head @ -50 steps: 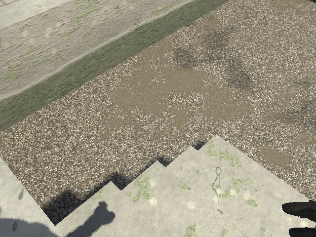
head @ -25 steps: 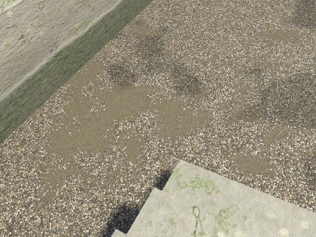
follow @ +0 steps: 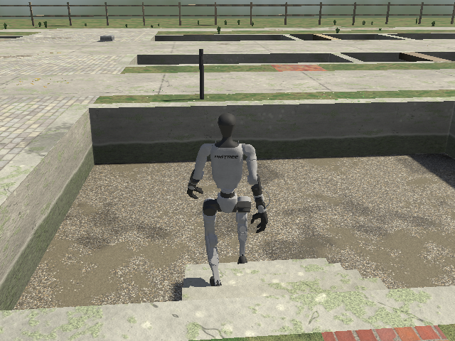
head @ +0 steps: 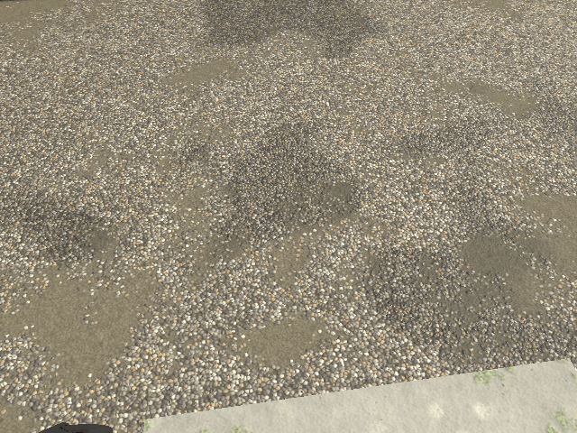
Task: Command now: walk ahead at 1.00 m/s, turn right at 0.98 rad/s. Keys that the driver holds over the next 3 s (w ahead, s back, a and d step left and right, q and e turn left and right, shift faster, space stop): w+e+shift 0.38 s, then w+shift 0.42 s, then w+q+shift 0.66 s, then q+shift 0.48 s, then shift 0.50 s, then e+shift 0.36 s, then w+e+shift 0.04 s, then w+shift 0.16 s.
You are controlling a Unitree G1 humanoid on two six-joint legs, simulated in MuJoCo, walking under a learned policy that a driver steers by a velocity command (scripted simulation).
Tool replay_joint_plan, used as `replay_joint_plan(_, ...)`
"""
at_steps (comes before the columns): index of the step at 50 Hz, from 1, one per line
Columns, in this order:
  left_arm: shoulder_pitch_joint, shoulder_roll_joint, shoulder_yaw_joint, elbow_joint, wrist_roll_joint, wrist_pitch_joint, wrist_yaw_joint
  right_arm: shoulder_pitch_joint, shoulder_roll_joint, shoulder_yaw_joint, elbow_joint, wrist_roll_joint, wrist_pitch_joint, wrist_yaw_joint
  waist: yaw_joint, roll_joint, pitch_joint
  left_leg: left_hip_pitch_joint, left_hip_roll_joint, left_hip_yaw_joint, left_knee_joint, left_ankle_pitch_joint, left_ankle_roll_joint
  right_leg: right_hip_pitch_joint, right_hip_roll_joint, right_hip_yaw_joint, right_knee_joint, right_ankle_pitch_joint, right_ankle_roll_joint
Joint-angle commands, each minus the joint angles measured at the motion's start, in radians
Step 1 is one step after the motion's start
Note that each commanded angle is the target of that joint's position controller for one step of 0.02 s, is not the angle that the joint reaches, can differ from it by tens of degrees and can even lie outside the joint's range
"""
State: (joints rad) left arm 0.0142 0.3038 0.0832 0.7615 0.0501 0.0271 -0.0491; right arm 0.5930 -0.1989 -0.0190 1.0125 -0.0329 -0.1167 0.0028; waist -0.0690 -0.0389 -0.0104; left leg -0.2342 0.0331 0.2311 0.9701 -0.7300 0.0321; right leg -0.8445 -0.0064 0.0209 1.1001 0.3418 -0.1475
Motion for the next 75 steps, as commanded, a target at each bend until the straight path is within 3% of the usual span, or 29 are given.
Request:
replay_joint_plan(1, -0.017, -0.046, -0.026, -0.012, -0.011, -0.023, -0.032, -0.042, -0.108, -0.015, -0.065, -0.01, -0.014, -0.017, 0.06, 0.042, 0.122, -0.113, 0.23, -0.242, -0.304, 0.449, -0.06, 0.058, 0.004, -0.047, -0.168, 0.261, -0.031)
replay_joint_plan(7, -0.139, -0.027, -0.038, -0.029, -0.027, -0.032, 0.013, 0.144, -0.088, -0.017, 0.006, -0.034, 0.061, -0.059, -0.056, 0.099, 0.191, 0.117, 0.185, 0.026, -0.099, 1.064, -0.094, 0.315, 0.06, -0.288, -0.484, 0.027, -0.033)
replay_joint_plan(9, 0.312, 0.053, 0.002, 0.103, -0.011, -0.018, 0.031, 0.001, -0.139, -0.031, -0.013, -0.032, 0.068, -0.077, 0.187, 0.151, -0.015, -0.067, 0.239, 0.003, 0.408, 1.249, -0.094, 0.848, 0.027, -0.235, -0.406, 0.044, -0.091)
replay_joint_plan(11, 0.59, 0.183, 0.071, 0.191, -0.078, -0.013, 0.063, -0.295, -0.178, -0.07, -0.081, -0.003, 0.08, -0.065, 0.436, -0.162, 0.086, -0.552, -0.041, 0.045, 1.205, 0.074, -0.084, 1.154, -0.037, -0.026, -0.649, 0.03, -0.257)
replay_joint_plan(12, 0.546, 0.231, 0.057, 0.211, -0.072, -0.031, 0.057, -0.213, -0.152, -0.061, -0.199, -0.02, 0.065, -0.059, 0.22, -0.2, 0.07, -0.864, 0.026, -0.092, 1.022, 0.055, -0.094, 1.359, -0.143, 0.13, -0.372, 0.501, -0.243)
replay_joint_plan(14, 0.409, 0.093, 0.02, 0.135, -0.087, -0.034, 0.052, -0.137, -0.172, -0.067, -0.197, -0.049, 0.051, -0.035, 0.11, 0.176, -0.01, -0.79, 0.092, -0.25, 0.684, 0.245, -0.07, 1.166, -0.172, 0.315, -0.49, 0.028, -0.256)
replay_joint_plan(16, 0.168, 0.09, 0.003, 0.052, -0.064, -0.071, 0.077, -0.134, -0.112, -0.067, -0.243, -0.046, 0.079, -0.034, -0.044, 0.002, 0.057, -0.568, 0.1, -0.327, 0.291, 0.261, -0.124, 0.677, -0.258, 0.568, -0.657, -0.174, -0.339)
replay_joint_plan(18, 0.136, 0.051, -0.008, 0.038, -0.01, -0.114, 0.07, -0.151, -0.13, -0.073, -0.201, -0.039, 0.114, -0.045, -0.036, 0.114, 0.053, -0.35, 0.064, -0.267, 0.223, 0.456, -0.159, 0.439, -0.173, 0.52, -0.591, -0.105, -0.324)
replay_joint_plan(20, 0.25, 0.038, -0.012, 0.087, -0.036, -0.154, 0.075, -0.215, -0.142, -0.087, -0.22, -0.006, 0.089, -0.013, -0.011, 0.17, 0.015, -0.259, 0.065, -0.339, -0.041, 1.025, -0.114, 0.361, -0.042, 0.411, -0.504, -0.443, -0.217)
replay_joint_plan(26, 0.395, 0.03, -0.028, 0.124, -0.01, -0.105, 0.106, -0.381, -0.08, -0.052, -0.285, 0.031, 0.075, 0.045, 0.117, -0.046, 0.102, -0.08, 0.004, -0.285, -0.451, 1.025, -0.03, 0.463, 0.059, 0.328, -0.204, -0.598, -0.116)
replay_joint_plan(29, 0.313, 0.088, -0.014, 0.108, -0.005, -0.087, 0.075, 0.094, -0.159, -0.099, -0.121, 0.026, 0.059, 0.021, -0.153, 0.036, -0.047, 0.367, -0.019, -0.213, -0.54, 0.98, -0.015, 0.419, 0.084, 0.24, 0.374, -0.212, -0.095)
replay_joint_plan(30, 0.25, 0.015, -0.01, 0.106, -0.032, -0.094, 0.069, 0.259, -0.211, -0.117, -0.044, 0.014, 0.056, 0.025, -0.243, 0.19, 0.008, 0.507, 0.08, -0.338, -0.545, 0.986, 0.052, 0.172, 0.234, 0.143, 0.94, -0.731, -0.037)
replay_joint_plan(31, 0.263, -0.101, -0.045, 0.018, -0.064, -0.108, 0.083, 0.241, -0.186, -0.078, -0.031, -0.013, 0.051, 0.049, -0.113, 0.316, 0.026, 0.553, 0.2, -0.463, -0.213, 1.423, -0.012, -0.124, 0.233, 0.141, 1.231, -1.123, -0.045)
replay_joint_plan(33, 0.351, -0.09, -0.06, -0.025, -0.055, -0.103, 0.094, 0.128, -0.191, -0.081, -0.047, -0.019, 0.05, 0.05, 0.0, 0.263, -0.073, 0.6, 0.389, -0.889, -0.44, 0.83, 0.176, -0.42, 0.135, 0.107, 1.159, -0.953, -0.055)
replay_joint_plan(35, 0.072, -0.049, -0.053, -0.06, 0.011, -0.092, 0.074, 0.037, -0.121, -0.052, -0.024, -0.005, 0.011, 0.023, -0.014, 0.01, 0.175, 0.193, 0.387, -0.947, -0.582, 0.361, 0.2, -0.449, 0.042, 0.214, 0.946, -0.812, -0.015)
replay_joint_plan(40, 0.069, -0.012, -0.043, -0.046, -0.009, -0.059, 0.004, -0.186, -0.214, -0.039, -0.074, 0.02, -0.028, -0.004, 0.148, 0.147, 0.204, -0.52, 0.174, -0.547, -0.782, 0.57, 0.152, 0.393, -0.038, 0.04, 0.005, -0.177, 0.111)
replay_joint_plan(42, -0.001, 0.006, -0.042, -0.034, 0.01, -0.047, 0.002, -0.03, -0.176, -0.043, -0.034, 0.042, -0.007, 0.008, 0.071, 0.068, 0.232, -0.139, 0.173, -0.515, -0.696, 0.847, 0.166, 0.109, -0.077, -0.038, 0.01, -0.193, 0.07)
replay_joint_plan(46, -0.431, -0.024, -0.05, -0.167, -0.011, -0.129, 0.013, 0.237, -0.066, -0.035, 0.028, -0.021, 0.013, -0.036, -0.166, 0.08, 0.196, 0.497, 0.076, -0.58, -0.494, 0.76, 0.198, -0.294, -0.085, 0.005, -0.428, -0.136, 0.068)
replay_joint_plan(49, -0.284, -0.09, -0.066, -0.121, -0.047, -0.113, -0.01, 0.066, -0.088, -0.03, -0.037, 0.0, 0.024, -0.021, -0.093, 0.074, 0.115, 0.098, 0.035, -0.496, -0.536, 0.686, 0.153, 0.367, -0.036, -0.056, -0.594, 0.143, 0.087)
replay_joint_plan(53, 0.132, 0.019, -0.024, 0.019, -0.012, -0.107, 0.032, 0.072, -0.121, -0.031, 0.001, -0.009, 0.048, -0.03, 0.082, 0.098, -0.032, 0.159, -0.036, -0.466, 0.082, 0.891, 0.136, 0.778, -0.076, -0.014, -0.745, 0.18, 0.108)
replay_joint_plan(55, 0.454, 0.107, 0.017, 0.138, 0.013, -0.104, 0.053, -0.086, -0.152, -0.068, -0.022, 0.026, 0.061, -0.036, 0.268, -0.049, -0.073, -0.173, -0.147, -0.396, 0.724, 0.214, 0.122, 1.171, -0.212, 0.094, -0.858, 0.244, 0.085)
replay_joint_plan(57, 0.508, 0.083, -0.007, 0.138, 0.037, -0.134, 0.039, 0.032, -0.069, -0.045, -0.075, 0.117, 0.028, -0.059, 0.149, -0.224, -0.268, -0.726, -0.045, -0.401, 0.832, 0.074, 0.101, 1.659, -0.454, 0.197, -0.301, 0.855, 0.084)
replay_joint_plan(60, 0.373, -0.005, -0.008, 0.126, 0.014, -0.157, 0.051, -0.168, -0.082, -0.055, -0.092, -0.009, 0.068, -0.041, 0.126, -0.073, -0.225, -0.705, 0.049, -0.298, 0.714, 0.352, 0.101, 1.173, -0.389, 0.298, -0.609, -0.234, -0.014)
replay_joint_plan(65, 0.186, -0.058, -0.037, 0.136, -0.029, -0.188, 0.073, -0.412, -0.004, -0.02, -0.266, -0.001, 0.096, 0.045, -0.054, -0.083, 0.108, -0.432, 0.143, -0.29, 0.188, 0.611, 0.068, 0.494, -0.33, -0.007, -0.835, -0.161, 0.062)
replay_joint_plan(71, 0.22, 0.139, -0.006, 0.116, -0.04, -0.155, 0.075, -0.157, -0.163, -0.05, -0.209, -0.001, 0.11, 0.042, -0.221, -0.083, -0.071, 0.194, -0.103, -0.076, -0.105, 0.58, 0.21, 0.556, -0.269, -0.215, -0.273, 0.659, 0.138)
replay_joint_plan(72, 0.161, 0.137, -0.002, 0.092, -0.04, -0.133, 0.069, 0.007, -0.224, -0.084, -0.143, 0.014, 0.112, 0.033, -0.311, 0.026, -0.148, 0.453, -0.088, -0.157, -0.232, 0.64, 0.273, 0.409, -0.168, -0.231, 0.145, 0.15, 0.142)
replay_joint_plan(73, 0.166, 0.036, -0.027, 0.063, -0.02, -0.123, 0.056, -0.098, -0.295, -0.103, -0.158, 0.051, 0.131, 0.02, -0.213, 0.299, -0.076, 0.457, -0.001, -0.405, -0.311, 0.609, 0.308, 0.164, 0.026, -0.246, 0.636, -0.798, 0.149)
replay_joint_plan(74, 0.286, 0.037, -0.04, -0.07, -0.017, -0.14, 0.059, -0.155, -0.403, -0.103, -0.231, 0.015, 0.127, 0.021, -0.066, 0.336, -0.266, 0.666, 0.222, -0.909, -0.441, 0.808, 0.474, -0.052, 0.025, -0.027, 0.71, -0.902, 0.167)
replay_joint_plan(75, 0.196, 0.069, -0.042, -0.095, -0.014, -0.157, 0.062, -0.143, -0.366, -0.105, -0.236, 0.001, 0.125, 0.001, -0.092, 0.169, -0.191, 0.628, 0.268, -1.076, -0.639, 0.613, 0.466, -0.162, 0.015, 0.051, 0.607, -0.86, 0.171)
